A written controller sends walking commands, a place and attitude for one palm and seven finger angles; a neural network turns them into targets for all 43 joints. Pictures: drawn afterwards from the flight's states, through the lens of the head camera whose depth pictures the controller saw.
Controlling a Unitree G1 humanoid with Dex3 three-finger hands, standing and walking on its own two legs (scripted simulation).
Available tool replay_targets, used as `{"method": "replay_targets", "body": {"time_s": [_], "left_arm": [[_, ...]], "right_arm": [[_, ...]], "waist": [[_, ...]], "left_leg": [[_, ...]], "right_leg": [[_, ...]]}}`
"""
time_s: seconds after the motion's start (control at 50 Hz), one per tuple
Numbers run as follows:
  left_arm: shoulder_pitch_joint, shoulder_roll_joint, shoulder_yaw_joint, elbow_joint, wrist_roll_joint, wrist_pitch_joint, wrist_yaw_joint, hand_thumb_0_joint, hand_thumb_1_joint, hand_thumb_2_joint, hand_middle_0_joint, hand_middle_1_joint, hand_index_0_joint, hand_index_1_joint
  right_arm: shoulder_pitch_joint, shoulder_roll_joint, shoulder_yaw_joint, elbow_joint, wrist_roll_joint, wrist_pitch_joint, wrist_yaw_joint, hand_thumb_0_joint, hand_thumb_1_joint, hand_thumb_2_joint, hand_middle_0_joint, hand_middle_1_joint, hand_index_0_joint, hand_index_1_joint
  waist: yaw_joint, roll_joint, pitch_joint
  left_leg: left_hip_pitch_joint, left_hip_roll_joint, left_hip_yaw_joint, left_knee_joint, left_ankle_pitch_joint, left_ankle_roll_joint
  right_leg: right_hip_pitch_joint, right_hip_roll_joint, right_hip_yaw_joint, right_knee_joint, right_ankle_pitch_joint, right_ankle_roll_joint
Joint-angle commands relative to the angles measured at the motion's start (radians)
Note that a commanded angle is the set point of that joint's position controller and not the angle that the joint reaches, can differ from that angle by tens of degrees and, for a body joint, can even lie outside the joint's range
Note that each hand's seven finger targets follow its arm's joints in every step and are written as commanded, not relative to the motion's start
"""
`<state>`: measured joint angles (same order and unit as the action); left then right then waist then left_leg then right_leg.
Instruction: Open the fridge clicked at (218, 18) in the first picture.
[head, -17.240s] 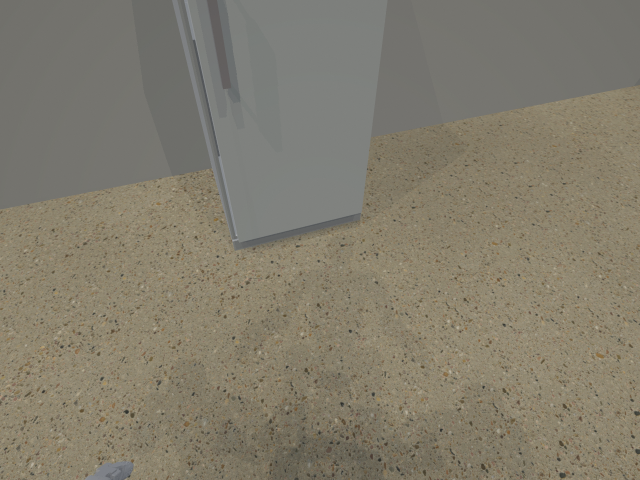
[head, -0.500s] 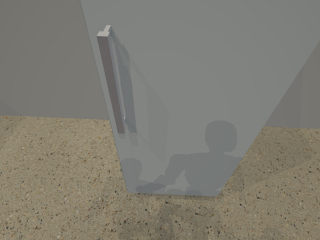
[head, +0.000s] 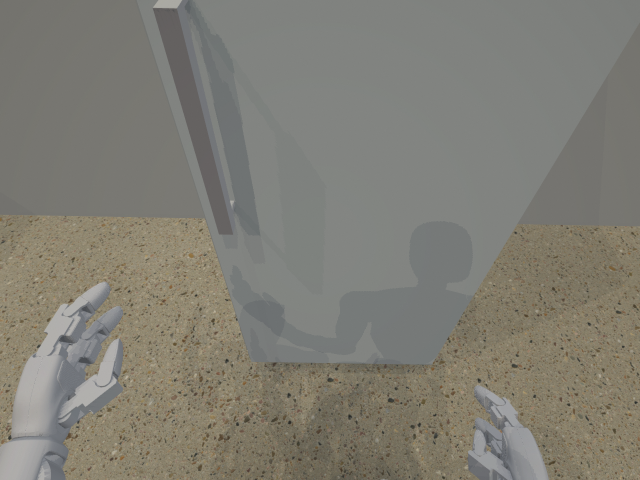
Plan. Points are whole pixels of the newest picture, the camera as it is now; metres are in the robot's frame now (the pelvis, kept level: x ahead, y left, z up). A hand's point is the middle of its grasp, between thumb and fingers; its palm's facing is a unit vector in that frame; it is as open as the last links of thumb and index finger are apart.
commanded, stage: raise the hand to about handle height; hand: left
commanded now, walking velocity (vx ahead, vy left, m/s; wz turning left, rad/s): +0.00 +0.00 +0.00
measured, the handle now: (208, 135) +0.49 +0.17 +0.17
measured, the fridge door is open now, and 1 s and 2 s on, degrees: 0 0 0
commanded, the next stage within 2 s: move the hooked fingers beside the handle in 1.82 s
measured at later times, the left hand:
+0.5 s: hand (69, 364) +0.22 +0.28 +0.08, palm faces +0.06 -1.00 -0.07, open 10.7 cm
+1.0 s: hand (12, 290) +0.26 +0.31 +0.16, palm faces +0.11 -0.99 -0.08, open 13.5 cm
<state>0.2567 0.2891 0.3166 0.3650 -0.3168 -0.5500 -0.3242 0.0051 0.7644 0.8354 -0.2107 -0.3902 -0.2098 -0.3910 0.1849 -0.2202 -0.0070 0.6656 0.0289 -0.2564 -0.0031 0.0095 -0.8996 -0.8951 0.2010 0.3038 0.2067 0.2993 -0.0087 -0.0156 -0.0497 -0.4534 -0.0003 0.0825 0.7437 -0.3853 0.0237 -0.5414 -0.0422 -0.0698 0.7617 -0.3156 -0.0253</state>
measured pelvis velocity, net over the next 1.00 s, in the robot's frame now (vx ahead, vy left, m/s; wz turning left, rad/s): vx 0.02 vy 0.03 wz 0.03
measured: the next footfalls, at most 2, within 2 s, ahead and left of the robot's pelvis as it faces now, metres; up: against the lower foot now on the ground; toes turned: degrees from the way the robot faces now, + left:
none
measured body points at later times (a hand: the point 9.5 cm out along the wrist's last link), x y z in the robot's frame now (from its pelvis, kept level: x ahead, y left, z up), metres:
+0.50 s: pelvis +0.00 +0.01 -0.01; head +0.03 +0.01 +0.44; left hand +0.21 +0.33 +0.08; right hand +0.18 -0.22 -0.07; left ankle +0.00 +0.11 -0.71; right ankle +0.04 -0.10 -0.71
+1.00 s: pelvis +0.02 +0.03 +0.02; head +0.01 +0.03 +0.47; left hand +0.25 +0.36 +0.16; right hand +0.22 -0.18 -0.04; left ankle +0.00 +0.11 -0.71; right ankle +0.04 -0.10 -0.71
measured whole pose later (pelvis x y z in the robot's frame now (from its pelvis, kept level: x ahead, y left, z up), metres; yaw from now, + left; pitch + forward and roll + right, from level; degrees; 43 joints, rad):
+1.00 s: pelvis +0.02 +0.03 +0.02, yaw +2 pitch +1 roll -2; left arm 0.06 0.43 0.43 0.06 -0.35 0.04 -0.41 0.00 -0.39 0.35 -0.29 -1.13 -0.29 -1.13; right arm 0.24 -0.25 0.08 0.59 0.07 -0.31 -0.11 0.01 -0.90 -0.90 0.20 0.30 0.21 0.30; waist 0.05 0.05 -0.05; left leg -0.29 -0.01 0.04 0.64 -0.37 0.06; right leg -0.32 -0.04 -0.11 0.57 -0.26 0.02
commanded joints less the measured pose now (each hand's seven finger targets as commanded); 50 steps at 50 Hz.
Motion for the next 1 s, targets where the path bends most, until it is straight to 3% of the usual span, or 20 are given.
{"method": "replay_targets", "body": {"time_s": [0.0, 0.04, 0.06, 0.1, 0.16, 0.22, 0.24, 0.3, 0.34, 0.38, 0.44, 0.52, 0.58, 0.7, 0.74, 0.76, 0.8, 0.88, 0.94, 0.98], "left_arm": [[0.138, 0.257, 0.201, -0.092, -0.084, -0.083, -0.237, 0.000, 0.550, 0.750, -0.225, -0.525, -0.225, -0.525], [0.014, 0.356, 0.294, -0.249, -0.129, -0.047, -0.240, 0.000, 0.503, 0.730, -0.228, -0.555, -0.228, -0.555], [-0.056, 0.334, 0.284, -0.369, -0.152, -0.044, -0.232, 0.000, 0.480, 0.720, -0.230, -0.570, -0.230, -0.570], [-0.121, 0.278, 0.239, -0.515, -0.166, -0.057, -0.187, 0.000, 0.433, 0.700, -0.233, -0.600, -0.233, -0.600], [-0.137, 0.223, 0.148, -0.555, -0.131, -0.035, -0.143, 0.000, 0.363, 0.670, -0.238, -0.645, -0.238, -0.645], [-0.130, 0.203, 0.067, -0.461, -0.084, 0.064, -0.170, 0.000, 0.293, 0.640, -0.243, -0.690, -0.243, -0.690], [-0.126, 0.221, 0.072, -0.404, -0.079, 0.116, -0.190, 0.000, 0.270, 0.630, -0.245, -0.705, -0.245, -0.705], [-0.109, 0.302, 0.134, -0.383, -0.074, 0.243, -0.209, 0.000, 0.200, 0.600, -0.250, -0.750, -0.250, -0.750], [-0.084, 0.372, 0.239, -0.375, -0.103, 0.291, -0.187, 0.000, 0.153, 0.580, -0.253, -0.780, -0.253, -0.780], [-0.056, 0.361, 0.282, -0.453, -0.135, 0.289, -0.151, 0.000, 0.107, 0.560, -0.257, -0.810, -0.257, -0.810], [-0.032, 0.326, 0.288, -0.514, -0.158, 0.266, -0.095, 0.000, 0.037, 0.530, -0.262, -0.855, -0.262, -0.855], [-0.041, 0.250, 0.185, -0.476, -0.120, 0.292, -0.093, 0.000, -0.057, 0.490, -0.268, -0.915, -0.268, -0.915], [-0.131, 0.275, 0.150, -0.467, -0.092, 0.349, -0.119, 0.000, -0.127, 0.460, -0.273, -0.960, -0.273, -0.960], [-0.285, 0.380, 0.227, -0.625, -0.072, 0.347, -0.078, 0.000, -0.267, 0.400, -0.283, -1.050, -0.283, -1.050], [-0.281, 0.398, 0.253, -0.630, -0.072, 0.338, -0.060, 0.000, -0.313, 0.380, -0.287, -1.080, -0.287, -1.080], [-0.286, 0.366, 0.232, -0.617, -0.073, 0.346, -0.060, 0.000, -0.337, 0.370, -0.288, -1.095, -0.288, -1.095], [-0.287, 0.348, 0.224, -0.566, -0.077, 0.383, -0.064, 0.000, -0.383, 0.350, -0.292, -1.125, -0.292, -1.125], [-0.312, 0.320, 0.181, -0.462, -0.071, 0.507, -0.097, 0.000, -0.477, 0.310, -0.298, -1.185, -0.298, -1.185], [-0.393, 0.337, 0.165, -0.504, -0.052, 0.570, -0.101, 0.000, -0.500, 0.300, -0.300, -1.200, -0.300, -1.200], [-0.468, 0.374, 0.186, -0.580, -0.045, 0.574, -0.093, 0.000, -0.500, 0.300, -0.300, -1.200, -0.300, -1.200]], "right_arm": [[-0.065, -0.213, -0.071, -0.241, 0.014, -0.081, -0.008, 0.000, -0.900, -0.900, 0.200, 0.300, 0.200, 0.300], [-0.045, -0.200, -0.065, -0.265, 0.006, -0.080, -0.030, 0.000, -0.900, -0.900, 0.200, 0.300, 0.200, 0.300], [-0.039, -0.182, -0.058, -0.278, 0.004, -0.080, -0.039, 0.000, -0.900, -0.900, 0.200, 0.300, 0.200, 0.300], [-0.020, -0.167, -0.046, -0.266, 0.002, -0.096, -0.055, 0.000, -0.900, -0.900, 0.200, 0.300, 0.200, 0.300], [0.027, -0.178, -0.041, -0.211, -0.004, -0.117, -0.072, 0.000, -0.900, -0.900, 0.200, 0.300, 0.200, 0.300], [0.024, -0.190, -0.036, -0.185, 0.015, -0.125, -0.084, 0.000, -0.900, -0.900, 0.200, 0.300, 0.200, 0.300], [0.025, -0.197, -0.031, -0.187, 0.021, -0.123, -0.091, 0.000, -0.900, -0.900, 0.200, 0.300, 0.200, 0.300], [0.005, -0.199, -0.024, -0.218, 0.033, -0.115, -0.101, 0.000, -0.900, -0.900, 0.200, 0.300, 0.200, 0.300], [-0.013, -0.193, -0.018, -0.237, 0.029, -0.110, -0.102, 0.000, -0.900, -0.900, 0.200, 0.300, 0.200, 0.300], [-0.019, -0.170, -0.013, -0.257, 0.027, -0.108, -0.097, 0.000, -0.900, -0.900, 0.200, 0.300, 0.200, 0.300], [-0.018, -0.158, -0.004, -0.260, 0.018, -0.118, -0.084, 0.000, -0.900, -0.900, 0.200, 0.300, 0.200, 0.300], [0.009, -0.173, -0.009, -0.236, 0.027, -0.125, -0.079, 0.000, -0.900, -0.900, 0.200, 0.300, 0.200, 0.300], [0.015, -0.191, -0.009, -0.229, 0.036, -0.128, -0.090, 0.000, -0.900, -0.900, 0.200, 0.300, 0.200, 0.300], [-0.001, -0.174, 0.004, -0.219, 0.029, -0.149, -0.117, 0.000, -0.900, -0.900, 0.200, 0.300, 0.200, 0.300], [0.000, -0.170, 0.009, -0.209, 0.025, -0.152, -0.115, 0.000, -0.900, -0.900, 0.200, 0.300, 0.200, 0.300], [-0.001, -0.163, 0.018, -0.206, 0.027, -0.149, -0.113, 0.000, -0.900, -0.900, 0.200, 0.300, 0.200, 0.300], [-0.009, -0.161, 0.019, -0.196, 0.033, -0.146, -0.113, 0.000, -0.900, -0.900, 0.200, 0.300, 0.200, 0.300], [-0.012, -0.170, 0.023, -0.197, 0.046, -0.118, -0.110, 0.000, -0.900, -0.900, 0.200, 0.300, 0.200, 0.300], [-0.027, -0.167, 0.030, -0.215, 0.048, -0.101, -0.110, 0.000, -0.900, -0.900, 0.200, 0.300, 0.200, 0.300], [-0.035, -0.160, 0.030, -0.227, 0.045, -0.095, -0.111, 0.000, -0.900, -0.900, 0.200, 0.300, 0.200, 0.300]], "waist": [[0.088, -0.030, -0.209], [0.091, 0.051, -0.289], [0.078, 0.103, -0.327], [0.046, 0.136, -0.319], [-0.006, 0.116, -0.264], [-0.034, 0.127, -0.149], [-0.031, 0.111, -0.110], [0.008, 0.081, -0.147], [0.050, 0.049, -0.173], [0.071, 0.044, -0.230], [0.089, 0.071, -0.224], [0.046, 0.095, -0.162], [0.029, 0.086, -0.114], [0.048, 0.110, -0.210], [0.063, 0.118, -0.214], [0.060, 0.154, -0.199], [0.060, 0.174, -0.156], [0.056, 0.124, -0.073], [0.058, 0.143, -0.075], [0.058, 0.139, -0.137]], "left_leg": [[-0.213, -0.043, -0.048, 0.062, 0.091, -0.021], [-0.210, -0.033, -0.054, 0.091, 0.088, -0.014], [-0.173, -0.028, -0.058, 0.095, 0.096, -0.008], [-0.123, -0.016, -0.081, 0.106, 0.134, -0.001], [-0.109, 0.002, -0.104, 0.118, 0.154, 0.004], [-0.146, 0.004, -0.117, 0.090, 0.065, 0.006], [-0.158, 0.007, -0.120, 0.077, 0.052, 0.006], [-0.162, 0.003, -0.120, 0.032, 0.031, 0.006], [-0.158, 0.003, -0.121, 0.014, 0.068, 0.001], [-0.114, 0.004, -0.118, -0.008, 0.124, -0.002], [-0.082, 0.004, -0.117, -0.036, 0.188, -0.010], [-0.040, 0.009, -0.112, -0.069, 0.186, -0.012], [-0.025, 0.014, -0.122, -0.100, 0.140, -0.006], [0.113, 0.021, -0.151, -0.159, 0.218, -0.011], [0.142, 0.022, -0.153, -0.173, 0.280, -0.023], [0.161, 0.023, -0.152, -0.189, 0.309, -0.032], [0.173, 0.026, -0.154, -0.203, 0.328, -0.044], [0.163, 0.028, -0.155, -0.248, 0.299, -0.044], [0.196, 0.027, -0.157, -0.267, 0.314, -0.041], [0.246, 0.030, -0.162, -0.275, 0.349, -0.044]], "right_leg": [[0.077, 0.005, 0.098, 0.011, -0.023, -0.010], [0.096, 0.004, 0.133, 0.010, -0.078, 0.002], [0.113, 0.006, 0.140, 0.000, -0.088, 0.007], [0.099, 0.020, 0.121, 0.006, -0.020, 0.010], [0.031, 0.041, 0.084, 0.024, 0.050, 0.007], [-0.022, 0.037, 0.072, -0.018, -0.032, 0.011], [-0.015, 0.037, 0.075, -0.038, -0.052, 0.005], [0.059, 0.014, 0.089, -0.097, -0.119, 0.016], [0.139, 0.012, 0.090, -0.113, -0.119, 0.013], [0.186, 0.017, 0.065, -0.104, -0.050, 0.016], [0.216, 0.037, 0.030, -0.086, 0.056, 0.006], [0.152, 0.039, 0.009, -0.098, 0.105, 0.015], [0.137, 0.038, 0.012, -0.136, 0.054, 0.016], [0.227, 0.041, -0.006, -0.158, 0.108, 0.006], [0.261, 0.045, -0.012, -0.165, 0.156, 0.002], [0.263, 0.046, -0.019, -0.168, 0.178, 0.000], [0.256, 0.043, -0.023, -0.182, 0.196, 0.002], [0.257, 0.045, -0.027, -0.226, 0.188, 0.007], [0.282, 0.044, -0.021, -0.249, 0.191, 0.002], [0.303, 0.045, -0.021, -0.255, 0.207, 0.003]]}}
